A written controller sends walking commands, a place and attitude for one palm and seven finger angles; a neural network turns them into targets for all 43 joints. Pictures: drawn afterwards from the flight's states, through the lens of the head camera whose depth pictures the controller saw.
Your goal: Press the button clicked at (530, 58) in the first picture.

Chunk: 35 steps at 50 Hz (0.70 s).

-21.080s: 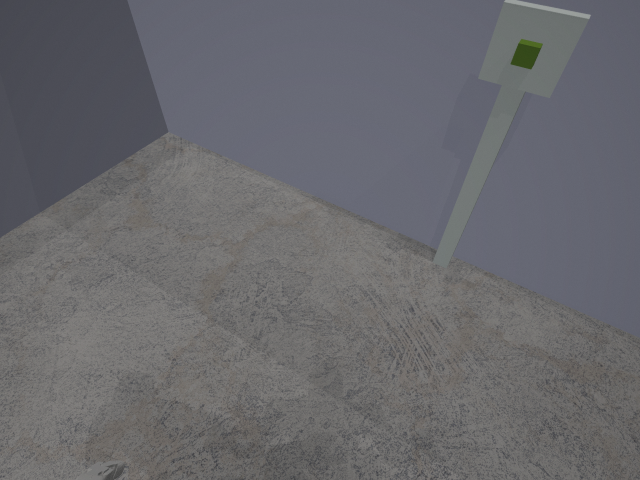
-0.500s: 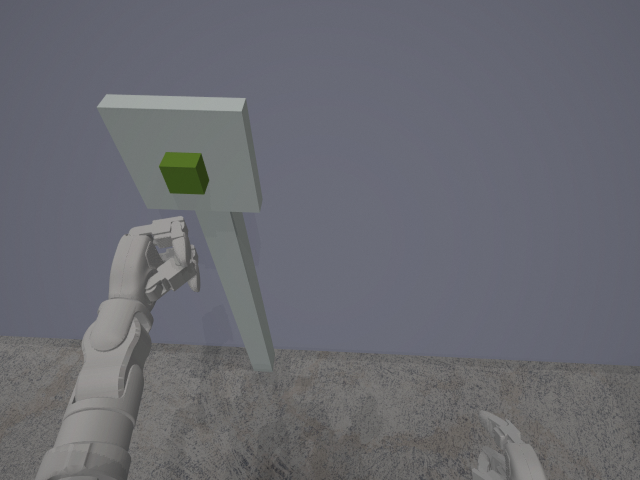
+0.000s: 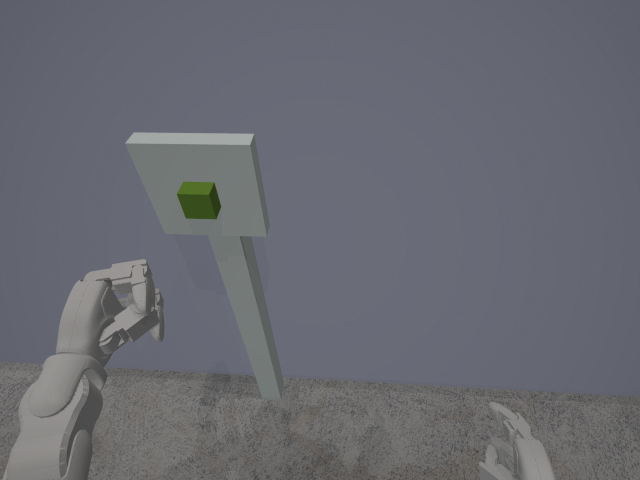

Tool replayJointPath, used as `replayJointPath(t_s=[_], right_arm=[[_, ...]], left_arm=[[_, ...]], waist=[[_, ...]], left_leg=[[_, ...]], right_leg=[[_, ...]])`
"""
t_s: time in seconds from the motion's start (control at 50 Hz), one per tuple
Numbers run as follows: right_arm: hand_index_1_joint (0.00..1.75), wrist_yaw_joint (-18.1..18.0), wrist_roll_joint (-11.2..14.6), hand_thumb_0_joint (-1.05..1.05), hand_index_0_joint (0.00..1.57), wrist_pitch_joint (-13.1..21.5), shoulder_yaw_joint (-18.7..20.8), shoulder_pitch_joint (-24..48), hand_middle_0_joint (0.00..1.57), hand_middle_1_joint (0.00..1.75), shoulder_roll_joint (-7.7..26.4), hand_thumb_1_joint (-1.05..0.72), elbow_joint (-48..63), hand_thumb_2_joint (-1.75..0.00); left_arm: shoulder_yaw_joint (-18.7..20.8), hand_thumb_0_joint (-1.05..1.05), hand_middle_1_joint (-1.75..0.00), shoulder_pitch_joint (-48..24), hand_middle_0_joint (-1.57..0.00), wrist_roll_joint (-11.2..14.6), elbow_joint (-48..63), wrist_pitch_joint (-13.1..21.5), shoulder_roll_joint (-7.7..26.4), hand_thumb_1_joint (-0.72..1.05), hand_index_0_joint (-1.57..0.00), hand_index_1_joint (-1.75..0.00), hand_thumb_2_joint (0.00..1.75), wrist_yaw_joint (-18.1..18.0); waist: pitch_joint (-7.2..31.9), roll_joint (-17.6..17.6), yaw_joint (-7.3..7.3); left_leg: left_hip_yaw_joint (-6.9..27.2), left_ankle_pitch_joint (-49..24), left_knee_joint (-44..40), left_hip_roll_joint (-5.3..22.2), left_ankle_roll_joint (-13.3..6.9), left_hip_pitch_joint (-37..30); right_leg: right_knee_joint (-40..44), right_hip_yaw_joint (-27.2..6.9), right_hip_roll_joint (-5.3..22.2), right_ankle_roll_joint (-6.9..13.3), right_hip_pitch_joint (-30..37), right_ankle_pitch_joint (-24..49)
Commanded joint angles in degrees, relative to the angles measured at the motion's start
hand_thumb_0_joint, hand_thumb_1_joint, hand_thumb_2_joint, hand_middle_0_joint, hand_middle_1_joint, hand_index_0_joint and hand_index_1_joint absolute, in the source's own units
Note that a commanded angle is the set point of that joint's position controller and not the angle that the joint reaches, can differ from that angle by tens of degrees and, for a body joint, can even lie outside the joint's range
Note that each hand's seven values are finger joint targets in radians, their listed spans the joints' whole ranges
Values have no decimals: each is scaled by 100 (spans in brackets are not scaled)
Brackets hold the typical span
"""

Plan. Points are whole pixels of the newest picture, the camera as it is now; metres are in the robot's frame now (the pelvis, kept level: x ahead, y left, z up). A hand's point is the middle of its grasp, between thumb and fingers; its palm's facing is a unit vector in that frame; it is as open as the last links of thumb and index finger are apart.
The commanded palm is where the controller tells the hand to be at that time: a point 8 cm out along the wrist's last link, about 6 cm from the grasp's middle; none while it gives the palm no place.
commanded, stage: draw the hand back to the body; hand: left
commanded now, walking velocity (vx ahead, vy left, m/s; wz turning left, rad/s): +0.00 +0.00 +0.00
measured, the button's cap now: (200, 199) +0.49 +0.22 +0.10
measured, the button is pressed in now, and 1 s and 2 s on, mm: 0 0 0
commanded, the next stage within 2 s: step back with the hand held close in 0.94 s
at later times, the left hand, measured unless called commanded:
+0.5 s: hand (88, 331) +0.22 +0.24 +0.15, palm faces +0.34 -0.87 -0.35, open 3.1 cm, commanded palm +0.17 +0.29 +0.18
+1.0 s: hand (50, 351) +0.19 +0.26 +0.17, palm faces +0.39 -0.84 -0.37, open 3.1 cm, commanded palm +0.14 +0.30 +0.19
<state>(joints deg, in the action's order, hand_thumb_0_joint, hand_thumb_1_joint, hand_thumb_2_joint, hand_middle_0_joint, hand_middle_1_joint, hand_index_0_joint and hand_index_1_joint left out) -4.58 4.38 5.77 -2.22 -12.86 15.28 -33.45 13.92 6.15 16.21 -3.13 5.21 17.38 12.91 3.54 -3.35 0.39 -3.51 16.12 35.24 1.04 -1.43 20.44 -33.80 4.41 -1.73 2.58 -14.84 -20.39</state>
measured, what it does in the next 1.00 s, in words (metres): stands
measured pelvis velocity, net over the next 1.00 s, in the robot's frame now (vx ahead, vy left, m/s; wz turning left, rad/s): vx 0.01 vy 0.02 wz -0.02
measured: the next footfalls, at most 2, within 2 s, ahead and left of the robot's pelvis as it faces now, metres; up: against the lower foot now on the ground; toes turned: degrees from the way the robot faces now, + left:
none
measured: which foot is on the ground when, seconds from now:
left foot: down 0.00-1.00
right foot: down 0.00-1.00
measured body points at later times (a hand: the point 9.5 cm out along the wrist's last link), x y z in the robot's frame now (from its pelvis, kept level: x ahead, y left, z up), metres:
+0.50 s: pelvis +0.02 +0.02 +0.02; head +0.00 -0.01 +0.47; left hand +0.20 +0.29 +0.17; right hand +0.21 -0.21 -0.07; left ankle +0.03 +0.10 -0.73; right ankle -0.03 -0.09 -0.73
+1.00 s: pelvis +0.01 +0.02 +0.02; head -0.01 +0.00 +0.47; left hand +0.17 +0.30 +0.19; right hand +0.20 -0.20 -0.06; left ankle +0.03 +0.10 -0.73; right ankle -0.03 -0.09 -0.73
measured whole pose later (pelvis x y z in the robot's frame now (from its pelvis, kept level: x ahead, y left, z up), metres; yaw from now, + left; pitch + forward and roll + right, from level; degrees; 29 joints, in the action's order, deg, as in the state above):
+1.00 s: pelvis +0.01 +0.02 +0.02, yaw -1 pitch -4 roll -1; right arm -3.6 0.5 4.2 -1.6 -10.9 13.0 -35.3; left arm 15.7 31.3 4.3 27.5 4.8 18.5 -6.4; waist -1.0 -3.5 3.7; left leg -4.9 12.4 23.7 -0.1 -2.6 7.1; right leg -19.7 2.7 -1.3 1.1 -0.8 -14.5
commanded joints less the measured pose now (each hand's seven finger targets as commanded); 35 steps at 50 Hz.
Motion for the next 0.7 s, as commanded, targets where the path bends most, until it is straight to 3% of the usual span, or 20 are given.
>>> replayJointPath(t_s=[0.0, 0.02, 0.06, 0.1, 0.18, 0.2, 0.22, 0.26, 0.3, 0.32, 0.38, 0.46, 0.5, 0.52, 0.58, 0.62, 0.68], right_arm=[[30, -90, -173, 0, 20, 293, 258, 867, 20, 30, 528, -90, 841, -90], [30, -93, -184, 0, 20, 229, 244, 851, 20, 30, 500, -90, 833, -90], [30, -81, -207, 0, 20, 165, 238, 872, 20, 30, 485, -90, 824, -90], [30, -76, -258, 0, 20, 144, 231, 905, 20, 30, 518, -90, 762, -90], [30, -33, -305, 0, 20, 121, 231, 956, 20, 30, 469, -90, 793, -90], [30, -25, -325, 0, 20, 117, 250, 979, 20, 30, 480, -90, 757, -90], [30, -10, -321, 0, 20, 91, 249, 981, 20, 30, 447, -90, 797, -90], [30, 27, -328, 0, 20, 64, 259, 984, 20, 30, 444, -90, 803, -90], [30, 51, -353, 0, 20, 46, 274, 1008, 20, 30, 470, -90, 776, -90], [30, 61, -347, 0, 20, 14, 274, 997, 20, 30, 438, -90, 814, -90], [30, 91, -355, 0, 20, 18, 286, 988, 20, 30, 439, -90, 821, -90], [30, 117, -376, 0, 20, 23, 311, 963, 20, 30, 418, -90, 850, -90], [30, 122, -389, 0, 20, 22, 322, 994, 20, 30, 418, -90, 836, -90], [30, 120, -375, 0, 20, 5, 321, 984, 20, 30, 397, -90, 866, -90], [30, 120, -373, 0, 20, 42, 326, 955, 20, 30, 378, -90, 853, -90], [30, 100, -378, 0, 20, 48, 329, 979, 20, 30, 374, -90, 853, -90], [30, 97, -379, 0, 20, 52, 329, 957, 20, 30, 380, -90, 833, -90]], left_arm=[[221, 0, -150, -460, -130, -670, 1782, 323, 1018, 90, -130, -150, 90, -1211], [81, 0, -150, -237, -130, -749, 1767, 278, 854, 90, -130, -150, 90, -1361], [69, 0, -150, -253, -130, -888, 2164, 283, 885, 90, -130, -150, 90, -1589], [219, 0, -150, -304, -130, -998, 2364, 313, 1086, 90, -130, -150, 90, -1751], [266, 0, -150, 125, -130, -1099, 2872, 339, 1046, 90, -130, -150, 90, -1911], [351, 0, -150, 336, -130, -1110, 2871, 324, 1112, 90, -130, -150, 90, -1922], [242, 0, -150, 598, -130, -1094, 2923, 291, 936, 90, -130, -150, 90, -1923], [269, 0, -150, 741, -130, -1121, 3158, 288, 927, 90, -130, -150, 90, -1945], [411, 0, -150, 1052, -130, -1138, 3188, 251, 1027, 90, -130, -150, 90, -1949], [309, 0, -150, 1154, -130, -1120, 3247, 230, 882, 90, -130, -150, 90, -1942], [445, 0, -150, 1295, -130, -1167, 3628, 266, 988, 90, -130, -150, 90, -1972], [611, 0, -150, 1856, -130, -1137, 3829, 264, 1015, 90, -130, -150, 90, -1974], [754, 0, -150, 2007, -130, -1142, 3915, 278, 1116, 90, -130, -150, 90, -1962], [699, 0, -150, 2084, -130, -1126, 4001, 275, 1036, 90, -130, -150, 90, -1951], [843, 0, -150, 2192, -130, -1143, 4255, 316, 1123, 90, -130, -150, 90, -1971], [848, 0, -150, 2331, -130, -1123, 4263, 300, 1087, 90, -130, -150, 90, -1965], [794, 0, -150, 2295, -130, -1139, 4182, 303, 978, 90, -130, -150, 90, -1962]], waist=[[139, 569, 125], [97, 470, 86], [203, -39, 75], [205, 139, 97], [375, 27, 153], [337, 196, 181], [250, 77, 174], [268, -22, 179], [192, 231, 231], [64, 155, 197], [188, -46, 232], [150, 202, 280], [62, 339, 317], [54, 121, 291], [127, -40, 315], [-20, 161, 311], [-180, 105, 287]], left_leg=[[338, -566, -746, -13, -126, -1119], [296, -577, -838, -4, -137, -1227], [286, -683, -1033, 6, -109, -1528], [309, -739, -1175, 14, -113, -1664], [312, -1197, -1346, 16, -102, -1971], [290, -1321, -1331, 28, -120, -1987], [283, -1419, -1358, 34, -110, -1952], [292, -1609, -1366, 40, -90, -2044], [300, -1732, -1369, 57, -98, -2041], [289, -1715, -1392, 54, -89, -1981], [321, -1874, -1380, 74, -59, -2106], [340, -2030, -1346, 87, -67, -2012], [318, -1973, -1313, 78, -72, -1950], [295, -1947, -1315, 81, -70, -1954], [308, -2054, -1274, 92, -49, -1999], [311, -1957, -1280, 105, -53, -1944], [328, -1718, -1330, 96, -45, -1903]], right_leg=[[1406, -610, 278, -230, -189, 1080], [1418, -612, 304, -231, -83, 1112], [1447, -555, 283, -189, 116, 1204], [1608, -522, 219, -178, 230, 1175], [1573, -438, 225, -135, 595, 1630], [1638, -466, 201, -145, 631, 1747], [1572, -450, 236, -140, 725, 1857], [1567, -424, 225, -128, 766, 1985], [1641, -423, 184, -141, 756, 2084], [1597, -413, 214, -142, 789, 2071], [1582, -375, 195, -135, 766, 2086], [1538, -372, 192, -143, 845, 2220], [1620, -393, 169, -140, 803, 2238], [1572, -420, 207, -143, 817, 2245], [1557, -395, 195, -144, 780, 2252], [1598, -395, 183, -150, 737, 2203], [1651, -375, 170, -153, 622, 1951]])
